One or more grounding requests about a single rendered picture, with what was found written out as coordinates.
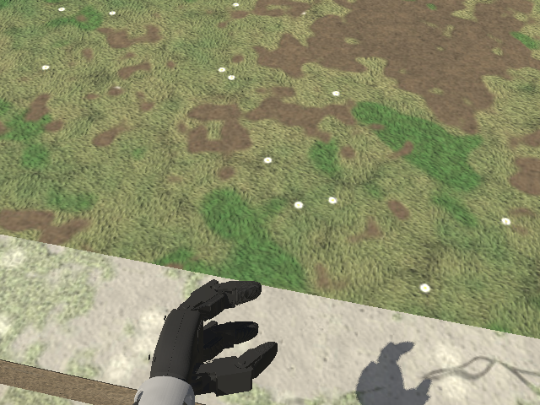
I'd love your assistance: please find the left robot forearm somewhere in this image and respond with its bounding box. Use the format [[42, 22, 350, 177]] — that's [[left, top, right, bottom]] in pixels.
[[133, 375, 195, 405]]

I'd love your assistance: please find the robot left hand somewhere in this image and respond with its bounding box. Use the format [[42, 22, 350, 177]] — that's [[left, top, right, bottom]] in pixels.
[[148, 279, 278, 397]]

